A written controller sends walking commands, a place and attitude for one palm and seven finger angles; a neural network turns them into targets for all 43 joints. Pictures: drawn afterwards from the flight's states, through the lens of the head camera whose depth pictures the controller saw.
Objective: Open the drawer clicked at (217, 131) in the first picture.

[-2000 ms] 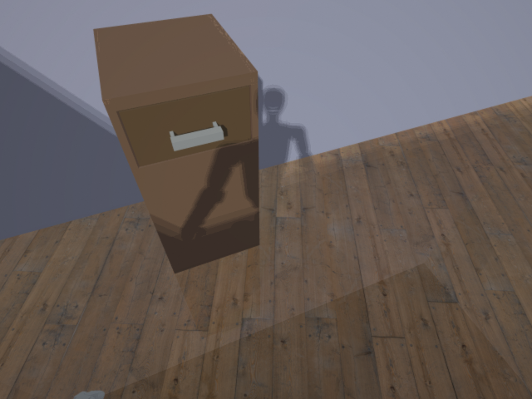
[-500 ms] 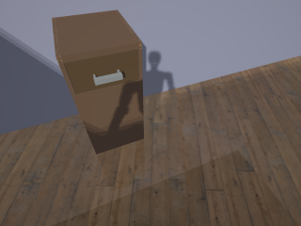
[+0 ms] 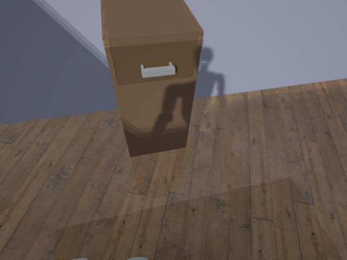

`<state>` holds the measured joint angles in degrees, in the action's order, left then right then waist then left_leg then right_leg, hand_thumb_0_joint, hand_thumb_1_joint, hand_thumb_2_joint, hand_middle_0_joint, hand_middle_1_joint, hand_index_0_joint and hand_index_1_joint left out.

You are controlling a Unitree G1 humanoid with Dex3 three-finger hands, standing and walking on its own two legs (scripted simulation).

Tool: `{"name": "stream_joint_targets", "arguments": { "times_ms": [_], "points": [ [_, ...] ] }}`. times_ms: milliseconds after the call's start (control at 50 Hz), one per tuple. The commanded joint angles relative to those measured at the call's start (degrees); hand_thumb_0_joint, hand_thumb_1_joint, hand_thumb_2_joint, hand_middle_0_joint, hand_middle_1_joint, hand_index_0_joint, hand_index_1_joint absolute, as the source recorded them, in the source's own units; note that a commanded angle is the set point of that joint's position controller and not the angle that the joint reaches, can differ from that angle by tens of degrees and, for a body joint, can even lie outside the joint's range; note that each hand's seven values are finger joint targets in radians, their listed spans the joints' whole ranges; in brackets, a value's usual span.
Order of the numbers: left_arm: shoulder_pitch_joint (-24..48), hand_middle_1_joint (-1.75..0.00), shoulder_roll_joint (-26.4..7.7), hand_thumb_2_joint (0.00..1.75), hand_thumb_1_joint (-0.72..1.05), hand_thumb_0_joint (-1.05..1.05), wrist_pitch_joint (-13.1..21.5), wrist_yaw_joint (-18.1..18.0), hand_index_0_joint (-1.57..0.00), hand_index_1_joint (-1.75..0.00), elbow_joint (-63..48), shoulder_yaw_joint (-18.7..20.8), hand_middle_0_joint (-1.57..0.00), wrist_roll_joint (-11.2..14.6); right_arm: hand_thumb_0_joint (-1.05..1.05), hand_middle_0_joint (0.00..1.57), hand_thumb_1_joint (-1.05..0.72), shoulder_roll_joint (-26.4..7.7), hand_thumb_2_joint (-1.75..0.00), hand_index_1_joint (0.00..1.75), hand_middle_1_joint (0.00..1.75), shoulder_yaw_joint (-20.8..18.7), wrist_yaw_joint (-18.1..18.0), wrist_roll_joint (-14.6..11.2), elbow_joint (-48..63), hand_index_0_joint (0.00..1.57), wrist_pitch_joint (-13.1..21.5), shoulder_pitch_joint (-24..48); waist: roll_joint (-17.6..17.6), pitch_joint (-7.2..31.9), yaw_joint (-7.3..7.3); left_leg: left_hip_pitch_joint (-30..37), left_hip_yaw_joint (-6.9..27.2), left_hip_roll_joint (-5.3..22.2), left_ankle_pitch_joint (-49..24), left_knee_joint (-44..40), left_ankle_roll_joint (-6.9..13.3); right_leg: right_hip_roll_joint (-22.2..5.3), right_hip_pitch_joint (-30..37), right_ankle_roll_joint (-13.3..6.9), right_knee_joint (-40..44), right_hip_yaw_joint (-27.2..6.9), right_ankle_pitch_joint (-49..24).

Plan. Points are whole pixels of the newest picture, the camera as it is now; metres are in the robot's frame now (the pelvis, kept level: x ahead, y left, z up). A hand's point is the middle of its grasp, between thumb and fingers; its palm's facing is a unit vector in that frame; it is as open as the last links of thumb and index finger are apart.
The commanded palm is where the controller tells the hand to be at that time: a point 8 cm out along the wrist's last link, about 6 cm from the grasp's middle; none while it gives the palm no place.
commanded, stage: turn to face it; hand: left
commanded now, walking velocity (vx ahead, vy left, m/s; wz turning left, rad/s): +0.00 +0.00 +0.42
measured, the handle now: (157, 68) +0.82 +0.09 -0.06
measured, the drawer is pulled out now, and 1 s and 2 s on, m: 0.00 0.00 0.00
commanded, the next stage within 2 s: take the last steps up to it in 0.44 s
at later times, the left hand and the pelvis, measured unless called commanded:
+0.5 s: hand out of the picture +0.03 +0.20 -0.15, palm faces +0.19 -0.95 -0.25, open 7.4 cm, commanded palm none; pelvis -0.01 +0.00 +0.01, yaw +10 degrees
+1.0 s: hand out of the picture -0.04 +0.17 -0.17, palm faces +0.23 -0.97 -0.12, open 7.4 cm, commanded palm none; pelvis +0.04 +0.01 +0.02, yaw +11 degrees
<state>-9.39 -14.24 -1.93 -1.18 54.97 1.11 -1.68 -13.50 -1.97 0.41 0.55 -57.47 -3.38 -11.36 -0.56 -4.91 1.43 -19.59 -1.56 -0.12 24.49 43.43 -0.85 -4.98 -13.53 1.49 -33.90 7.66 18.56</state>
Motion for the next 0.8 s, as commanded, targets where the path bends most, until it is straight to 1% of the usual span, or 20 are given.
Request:
{"name": "stream_joint_targets", "arguments": {
  "times_ms": [0,20,40,80,120,160,300,380,420,440,460,480,500,520,560,580,640,700,760,780],
  "points": [
    [-1.0,-0.3,-8.7,0.9,0.9,0.0,0.1,-0.7,-0.2,-0.3,-5.7,3.1,-0.2,0.9,0.0,0.2,-0.9,-9.2,-0.9,0.3,0.3,-2.3,0.0,0.7,3.8,0.2,2.5,-7.4,7.0,6.5,1.82,12.4,11.6,9.2,-20.2,-20.0,3.2,-6.4,-10.9,-1.2,-11.1,-0.6,-8.5],
    [-0.1,-0.3,-5.0,0.9,0.9,0.0,-0.2,-0.5,-0.2,-0.3,-7.8,2.3,-0.2,1.1,0.0,0.2,-0.9,-14.3,-0.9,0.3,0.3,-3.4,-0.3,1.0,4.4,0.2,2.8,-9.1,20.9,5.2,2.08,11.8,28.6,21.6,-32.8,-27.6,10.4,0.9,-18.6,2.5,-22.9,-0.4,18.6],
    [1.6,-0.3,-6.0,0.9,0.9,0.0,-0.7,-0.9,-0.2,-0.3,-7.6,2.4,-0.2,0.7,0.0,0.2,-0.9,-13.9,-0.9,0.3,0.3,-3.6,-0.9,0.9,3.6,0.2,2.7,-9.8,14.1,6.1,2.9,8.1,29.7,21.4,-22.1,-29.2,12.4,0.5,-16.7,1.1,-29.3,-7.1,17.2],
    [2.2,-0.3,-6.0,0.9,0.9,0.0,-0.4,-0.3,-0.2,-0.3,-6.1,3.0,-0.2,0.5,0.0,0.2,-0.9,-11.0,-0.9,0.3,0.3,-2.9,-1.5,0.8,5.0,0.2,2.9,-4.7,8.3,3.9,0.64,4.5,27.1,17.8,-12.5,-29.3,11.9,-0.9,-18.7,0.9,-32.6,-9.6,9.5],
    [-0.8,-0.3,-4.5,0.9,0.9,0.0,-0.1,0.0,-0.2,-0.3,-4.2,2.9,-0.2,0.6,0.0,0.2,-0.9,-9.2,-0.9,0.3,0.3,-2.3,-1.8,0.9,5.2,0.2,3.4,-3.1,5.6,5.7,-0.6,7.1,21.2,14.2,-17.9,-27.6,11.0,-0.5,-17.1,1.6,-30.1,-8.5,5.8],
    [-1.4,-0.3,-3.4,0.9,0.9,0.0,0.0,0.1,-0.2,-0.3,-3.7,2.7,-0.2,0.7,0.0,0.2,-0.9,-8.6,-0.9,0.3,0.3,-2.4,-2.0,0.7,4.7,0.2,3.4,-4.2,5.5,7.5,-0.06,11.1,19.0,12.8,-23.2,-26.3,11.3,0.5,-16.1,1.9,-25.4,-7.6,5.9],
    [-0.6,-0.3,-1.7,0.9,0.9,0.0,0.1,-0.2,-0.2,-0.3,-3.7,2.4,-0.2,0.9,0.0,0.2,-0.9,-8.0,-0.9,0.3,0.3,-2.9,-2.1,0.8,3.2,0.2,2.9,-6.4,8.6,7.9,1.16,13.9,21.2,12.7,-28.5,-25.5,11.9,2.6,-12.2,2.0,-14.7,-7.2,7.8],
    [-3.5,-0.3,-1.5,0.9,0.9,0.0,0.4,-0.6,-0.2,-0.3,-2.8,2.2,-0.2,1.1,0.0,0.2,-0.9,-8.2,-0.9,0.3,0.3,-3.1,-1.8,0.9,3.3,0.2,2.4,-4.6,8.8,6.7,-0.21,8.4,22.1,11.3,-25.5,-25.4,10.9,4.1,-4.6,1.0,-6.0,-6.7,5.4],
    [-6.8,-0.3,-1.6,0.9,0.9,0.0,0.8,-0.9,-0.2,-0.3,-1.7,2.2,-0.2,1.2,0.0,0.2,-0.9,-7.8,-0.9,0.3,0.3,-3.2,-1.5,0.6,3.4,0.2,2.3,-3.1,7.7,7.7,-1.69,6.4,20.9,9.4,-23.6,-23.4,9.0,4.3,1.2,0.9,3.1,-6.1,-0.6],
    [-8.1,-0.3,-2.1,0.9,0.9,0.0,1.2,-1.0,-0.2,-0.3,-1.3,2.4,-0.2,1.1,0.0,0.2,-0.9,-7.1,-0.9,0.3,0.3,-3.0,-1.4,0.3,3.5,0.2,2.4,-2.6,6.0,7.7,-2.44,3.5,19.4,7.7,-20.5,-21.6,7.2,3.5,5.8,0.8,10.1,-6.2,-5.4],
    [-8.4,-0.3,-4.4,0.9,0.9,0.0,1.8,-1.3,-0.2,-0.3,-1.2,2.6,-0.2,0.8,0.0,0.2,-0.9,-4.9,-0.9,0.3,0.3,-2.7,-1.1,-0.2,3.6,0.2,2.5,-3.0,1.1,7.1,-2.4,-2.1,16.3,4.4,-14.9,-16.7,4.4,-1.7,10.5,-0.8,15.0,-11.6,-6.3],
    [-7.9,-0.3,-8.7,0.9,0.9,0.0,2.3,-1.7,-0.2,-0.3,-1.5,3.5,-0.2,0.1,0.0,0.2,-0.9,-1.7,-0.9,0.3,0.3,-2.1,-0.8,-0.5,4.4,0.2,2.5,-3.7,-10.4,6.2,-1.9,-10.1,8.4,-2.1,-5.0,-7.7,0.9,-13.4,12.8,-5.2,18.5,-23.5,-7.8],
    [-7.7,-0.3,-10.8,0.9,0.9,0.0,2.0,-1.5,-0.2,-0.3,-2.8,3.6,-0.2,0.1,0.0,0.2,-0.9,-2.4,-0.9,0.3,0.3,-2.6,-0.8,0.2,5.8,0.2,2.1,-1.7,-11.5,4.0,-3.01,-9.8,5.4,-3.7,4.9,2.3,0.1,-20.1,5.3,-10.1,19.8,-26.7,-11.4],
    [-7.0,-0.3,-9.2,0.9,0.9,0.0,2.5,-1.6,-0.2,-0.3,-2.8,3.6,-0.2,0.3,0.0,0.2,-0.9,-3.6,-0.9,0.3,0.3,-3.0,-0.9,0.7,5.5,0.2,1.0,-0.2,-12.9,2.2,-2.73,-9.1,7.0,-1.6,5.3,9.2,0.3,-18.1,0.1,-10.8,19.9,-26.1,-12.3],
    [-5.0,-0.3,-4.7,0.9,0.9,0.0,2.9,-1.0,-0.2,-0.3,-1.8,2.2,-0.2,0.3,0.0,0.2,-0.9,-2.4,-0.9,0.3,0.3,-2.8,-0.5,0.8,2.9,0.2,0.9,-2.7,-8.4,0.5,-0.41,-8.1,4.9,0.0,-1.2,15.5,0.1,-11.1,-0.9,-9.6,20.9,-19.1,-4.5],
    [-5.4,-0.3,-3.7,0.9,0.9,0.0,3.1,-0.8,-0.2,-0.3,-1.5,2.0,-0.2,0.2,0.0,0.2,-0.9,-2.0,-0.9,0.3,0.3,-2.6,-0.2,1.0,2.3,0.2,1.2,-4.0,-8.0,0.5,-0.08,-8.1,3.4,0.7,-2.5,15.6,0.2,-9.8,-0.3,-8.9,21.5,-17.4,0.0],
    [-9.5,-0.3,-3.2,0.9,0.9,0.0,3.7,-0.3,-0.2,-0.3,0.7,2.0,-0.2,-0.1,0.0,0.2,-0.9,-1.3,-0.9,0.3,0.3,-2.3,0.0,1.4,2.4,0.2,2.2,-1.5,-10.2,-1.3,-1.89,-8.0,-0.4,2.9,-2.4,8.9,0.0,-8.7,1.0,-9.5,22.9,-16.6,5.7],
    [-13.4,-0.3,-4.5,0.9,0.9,0.0,3.4,0.2,-0.2,-0.3,3.1,2.5,-0.2,-0.5,0.0,0.2,-0.9,0.2,-0.9,0.3,0.3,-1.7,0.0,1.2,3.1,0.2,3.3,1.4,-8.5,-2.5,-3.36,-2.9,-3.5,3.0,0.9,-2.2,0.4,-8.9,-0.9,-11.0,21.9,-17.8,7.2],
    [-12.1,-0.3,-3.9,0.9,0.9,0.0,2.8,0.7,-0.2,-0.3,4.4,2.6,-0.2,0.5,0.0,0.2,-0.9,0.3,-0.9,0.3,0.3,-1.2,-1.0,1.0,-0.5,0.2,4.7,-6.9,-6.1,1.0,0.2,13.7,-6.0,2.3,-7.7,-17.7,0.3,-3.8,-6.6,-7.8,14.2,-12.9,7.3],
    [-12.0,-0.3,-1.7,0.9,0.9,0.0,2.8,1.1,-0.2,-0.3,4.2,2.4,-0.2,0.7,0.0,0.2,-0.9,-2.7,-0.9,0.3,0.3,-1.8,-1.5,1.0,-2.2,0.2,5.3,-11.2,1.8,2.8,1.88,21.4,0.8,7.3,-3.8,-22.4,1.5,-1.2,-12.1,-5.6,6.0,-10.5,7.5]
  ]
}}
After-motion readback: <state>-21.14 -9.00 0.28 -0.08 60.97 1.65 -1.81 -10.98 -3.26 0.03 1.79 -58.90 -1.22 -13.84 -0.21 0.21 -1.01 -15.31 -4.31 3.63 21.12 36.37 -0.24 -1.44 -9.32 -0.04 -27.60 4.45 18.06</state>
